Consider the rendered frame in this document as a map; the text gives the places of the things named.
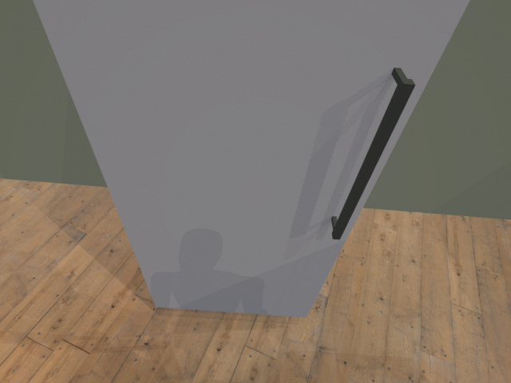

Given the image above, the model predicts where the fridge door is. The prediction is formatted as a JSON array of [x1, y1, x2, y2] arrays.
[[33, 0, 470, 318]]

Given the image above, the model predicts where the handle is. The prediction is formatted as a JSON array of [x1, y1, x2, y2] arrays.
[[331, 68, 415, 239]]

